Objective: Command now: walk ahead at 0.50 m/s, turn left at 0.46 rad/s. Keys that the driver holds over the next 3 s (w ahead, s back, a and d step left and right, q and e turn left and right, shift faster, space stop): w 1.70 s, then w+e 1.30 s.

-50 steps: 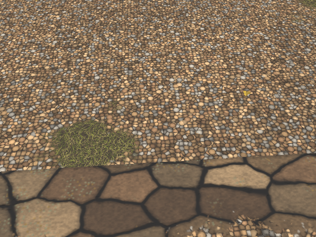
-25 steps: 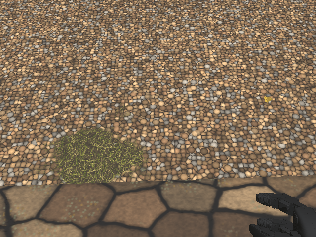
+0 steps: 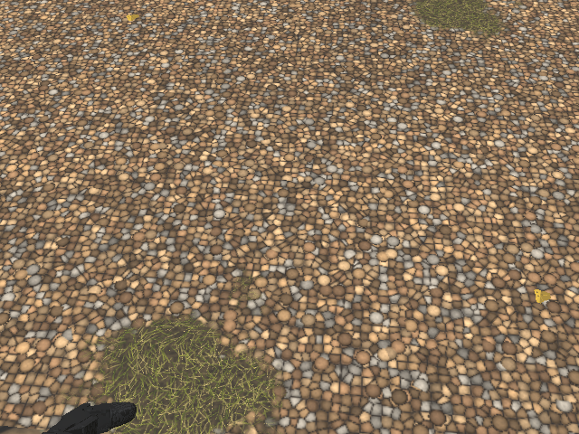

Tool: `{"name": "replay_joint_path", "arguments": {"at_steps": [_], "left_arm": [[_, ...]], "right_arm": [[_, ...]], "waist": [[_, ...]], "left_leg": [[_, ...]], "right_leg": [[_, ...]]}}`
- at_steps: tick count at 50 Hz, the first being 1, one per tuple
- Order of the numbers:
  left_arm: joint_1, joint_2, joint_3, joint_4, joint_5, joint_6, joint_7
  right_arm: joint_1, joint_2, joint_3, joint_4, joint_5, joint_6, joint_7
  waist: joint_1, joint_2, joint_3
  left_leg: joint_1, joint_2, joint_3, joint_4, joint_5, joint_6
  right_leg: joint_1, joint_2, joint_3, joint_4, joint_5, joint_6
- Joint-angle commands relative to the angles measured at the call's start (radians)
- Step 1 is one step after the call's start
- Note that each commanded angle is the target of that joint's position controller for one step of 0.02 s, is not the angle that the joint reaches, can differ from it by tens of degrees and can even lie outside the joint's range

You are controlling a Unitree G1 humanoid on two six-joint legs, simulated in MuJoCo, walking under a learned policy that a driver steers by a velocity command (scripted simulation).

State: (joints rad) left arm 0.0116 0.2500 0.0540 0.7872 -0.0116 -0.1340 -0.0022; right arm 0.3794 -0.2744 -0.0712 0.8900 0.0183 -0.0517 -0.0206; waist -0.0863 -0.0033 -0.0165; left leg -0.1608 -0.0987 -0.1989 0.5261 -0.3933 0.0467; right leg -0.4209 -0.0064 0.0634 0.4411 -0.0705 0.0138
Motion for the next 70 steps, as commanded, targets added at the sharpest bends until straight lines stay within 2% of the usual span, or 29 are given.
{"name": "replay_joint_path", "arguments": {"at_steps": [1,2,3,4,6,13,20,22,23,24,25,26,27,28,30,34,41,48,51,53,54,55,56,57,58,60,62,65,70], "left_arm": [[0.376,0.3,0.088,0.036,0.029,-0.006,0.007],[0.38,0.229,0.076,0.039,0.018,-0.002,-0.001],[0.337,0.148,0.054,0.023,0.01,-0.002,-0.004],[0.288,0.123,0.044,0.016,0.013,0.003,-0.008],[0.225,0.091,0.03,0.017,0.021,0.01,-0.012],[0.292,0.154,0.047,0.07,0.003,0.017,-0.002],[0.379,0.188,0.049,0.124,-0.018,0.039,-0.001],[0.365,0.204,0.052,0.129,-0.019,0.049,0.002],[0.361,0.196,0.048,0.129,-0.02,0.053,0.004],[0.359,0.164,0.034,0.117,-0.007,0.052,0.006],[0.426,0.077,0.004,0.08,0.014,0.037,0.004],[0.442,0.065,-0.004,0.08,0.004,0.016,0.001],[0.373,0.168,0.025,0.067,-0.024,0.005,-0.003],[0.313,0.177,0.028,0.053,-0.03,0.005,-0.002],[0.292,0.153,0.035,0.056,-0.004,0.025,0.007],[0.268,0.096,0.028,0.037,0.005,0.058,0.008],[0.045,0.068,0.016,-0.027,0.007,0.036,-0.017],[-0.11,0.081,0.001,-0.101,-0.003,0.027,-0.067],[-0.051,0.106,0.007,-0.088,-0.007,0.027,-0.065],[0.228,0.186,0.046,-0.006,0.003,0.022,-0.05],[0.398,0.268,0.063,0.026,0.014,0.027,-0.038],[0.427,0.293,0.066,0.043,0.005,0.035,-0.042],[0.451,0.228,0.056,0.052,-0.013,0.048,-0.04],[0.374,0.18,0.043,0.03,-0.003,0.049,-0.032],[0.272,0.158,0.031,0.009,0.01,0.046,-0.032],[0.204,0.119,0.02,0.001,0.024,0.032,-0.034],[0.207,0.128,0.024,0.02,0.018,0.023,-0.033],[0.239,0.154,0.033,0.045,0.014,0.028,-0.014],[0.321,0.166,0.035,0.084,-0.003,0.037,0.0]], "right_arm": [[0.039,0.024,0.021,-0.119,0.014,-0.03,0.004],[0.059,-0.072,0.007,-0.103,0.029,-0.038,0.005],[-0.008,-0.127,-0.007,-0.102,0.025,-0.038,0.005],[-0.056,-0.118,-0.008,-0.105,0.013,-0.035,0.004],[-0.1,-0.093,-0.011,-0.121,0.0,-0.032,0.009],[-0.251,-0.021,0.019,-0.18,-0.01,-0.028,0.026],[-0.42,-0.059,0.017,-0.243,0.008,-0.038,0.053],[-0.364,-0.09,0.003,-0.233,0.006,-0.041,0.057],[-0.26,-0.122,-0.016,-0.2,0.001,-0.041,0.052],[-0.092,-0.181,-0.043,-0.155,-0.004,-0.04,0.042],[0.031,-0.286,-0.066,-0.143,-0.024,-0.032,0.033],[0.06,-0.252,-0.054,-0.129,-0.008,-0.029,0.042],[0.005,-0.182,-0.031,-0.134,-0.004,-0.031,0.047],[-0.059,-0.147,-0.02,-0.147,-0.005,-0.033,0.049],[-0.166,-0.091,-0.004,-0.158,-0.018,-0.039,0.058],[-0.163,-0.117,-0.018,-0.131,-0.019,-0.059,0.051],[-0.052,-0.145,-0.024,-0.055,0.0,-0.056,0.017],[0.051,-0.158,-0.03,0.0,0.002,-0.024,0.0],[0.056,-0.184,-0.038,0.01,0.003,-0.006,0.001],[0.031,-0.164,-0.026,0.0,0.0,-0.004,0.01],[0.052,-0.093,0.0,-0.025,-0.03,-0.015,0.012],[0.192,-0.011,0.027,-0.014,-0.003,-0.045,0.025],[0.092,-0.112,0.007,-0.033,0.027,-0.069,0.023],[-0.044,-0.149,-0.001,-0.068,0.039,-0.077,0.019],[-0.094,-0.14,-0.002,-0.075,0.028,-0.073,0.011],[-0.076,-0.122,-0.012,-0.069,-0.004,-0.05,0.008],[-0.059,-0.071,-0.006,-0.067,-0.008,-0.03,0.009],[-0.148,-0.053,-0.001,-0.103,-0.019,-0.024,0.01],[-0.346,-0.027,0.014,-0.153,-0.009,-0.034,0.032]], "waist": [[0.144,-0.279,-0.253],[0.151,-0.274,-0.217],[0.166,-0.167,-0.107],[0.152,-0.099,-0.05],[0.113,-0.093,0.016],[0.124,-0.078,0.029],[0.151,-0.102,0.067],[0.099,-0.106,0.042],[0.045,-0.092,-0.019],[-0.023,-0.048,-0.13],[-0.028,0.179,-0.283],[-0.019,0.307,-0.37],[-0.018,0.206,-0.232],[0.005,0.154,-0.135],[0.069,0.101,-0.033],[0.108,0.065,-0.001],[0.044,0.046,0.059],[-0.005,0.036,0.105],[0.032,0.05,0.068],[0.168,0.032,-0.112],[0.205,-0.12,-0.271],[0.153,-0.34,-0.405],[0.205,-0.192,-0.363],[0.21,-0.126,-0.211],[0.162,-0.019,-0.108],[0.092,-0.051,-0.046],[0.062,-0.064,-0.017],[0.072,-0.054,0.012],[0.138,-0.049,0.055]], "left_leg": [[-0.527,-0.007,0.057,0.495,-0.164,0.029],[-0.672,0.063,0.038,0.671,-0.189,0.019],[-0.709,0.098,0.02,0.729,-0.094,0.019],[-0.683,0.125,0.043,0.727,-0.017,0.013],[-0.62,0.17,0.057,0.632,0.071,0.007],[-0.526,0.203,0.158,0.255,0.299,-0.032],[-0.394,0.156,0.194,0.02,0.353,-0.001],[-0.281,0.134,0.215,-0.027,0.312,0.03],[-0.125,0.108,0.239,-0.052,0.307,0.055],[0.124,0.164,0.18,-0.027,0.322,0.097],[0.494,0.418,-0.19,-0.042,0.273,0.223],[0.565,0.504,-0.512,-0.202,0.106,0.306],[0.456,0.468,-0.416,-0.226,0.058,0.259],[0.326,0.426,-0.279,-0.237,0.113,0.221],[0.096,0.347,-0.111,-0.298,0.272,0.188],[-0.013,0.319,-0.001,-0.388,0.387,0.212],[0.003,0.27,0.13,-0.383,0.374,0.156],[0.189,0.352,0.08,-0.2,0.356,0.142],[0.214,0.352,0.074,-0.079,0.59,0.114],[0.076,0.262,0.145,0.25,0.724,0.068],[-0.174,0.183,0.202,0.595,0.337,0.029],[-0.528,0.028,0.154,0.905,-0.227,-0.035],[-0.644,0.087,0.071,0.918,-0.195,-0.03],[-0.681,0.14,0.102,0.894,-0.115,-0.019],[-0.64,0.189,0.132,0.812,-0.02,-0.022],[-0.517,0.24,0.109,0.686,0.078,-0.026],[-0.472,0.247,0.124,0.593,0.12,-0.038],[-0.507,0.244,0.148,0.414,0.259,-0.06],[-0.432,0.186,0.201,0.09,0.523,-0.041]], "right_leg": [[0.73,-0.4,0.566,-0.12,-0.317,-0.242],[0.724,-0.432,0.73,-0.166,-0.499,-0.273],[0.634,-0.381,0.595,-0.169,-0.483,-0.238],[0.534,-0.326,0.462,-0.178,-0.37,-0.21],[0.386,-0.255,0.309,-0.222,-0.187,-0.195],[0.311,-0.212,0.09,-0.303,0.078,-0.213],[0.366,-0.248,0.035,-0.263,0.077,-0.178],[0.39,-0.254,0.021,-0.183,0.202,-0.155],[0.373,-0.217,-0.02,-0.058,0.341,-0.133],[0.265,-0.166,-0.065,0.161,0.312,-0.1],[-0.087,-0.045,-0.124,0.546,-0.042,-0.039],[-0.28,0.028,-0.02,0.753,-0.509,-0.031],[-0.372,-0.037,0.028,0.828,-0.467,-0.049],[-0.372,-0.081,0.006,0.809,-0.375,-0.061],[-0.274,-0.141,0.002,0.697,-0.246,-0.051],[-0.22,-0.149,-0.004,0.549,-0.107,-0.024],[-0.207,-0.109,-0.021,0.161,0.312,-0.022],[-0.287,-0.092,-0.004,0.02,0.193,-0.061],[-0.147,-0.05,-0.051,0.007,0.024,-0.09],[0.296,-0.038,-0.081,0.03,0.094,-0.154],[0.62,-0.244,0.142,0.125,0.247,-0.214],[0.922,-0.434,0.573,0.038,0.215,-0.4],[0.882,-0.407,0.606,-0.061,0.01,-0.374],[0.748,-0.359,0.463,-0.092,0.008,-0.325],[0.567,-0.315,0.358,-0.13,0.091,-0.292],[0.369,-0.264,0.256,-0.175,0.219,-0.273],[0.284,-0.231,0.169,-0.227,0.286,-0.263],[0.273,-0.209,0.084,-0.266,0.37,-0.257],[0.29,-0.158,-0.007,-0.303,0.242,-0.205]]}}
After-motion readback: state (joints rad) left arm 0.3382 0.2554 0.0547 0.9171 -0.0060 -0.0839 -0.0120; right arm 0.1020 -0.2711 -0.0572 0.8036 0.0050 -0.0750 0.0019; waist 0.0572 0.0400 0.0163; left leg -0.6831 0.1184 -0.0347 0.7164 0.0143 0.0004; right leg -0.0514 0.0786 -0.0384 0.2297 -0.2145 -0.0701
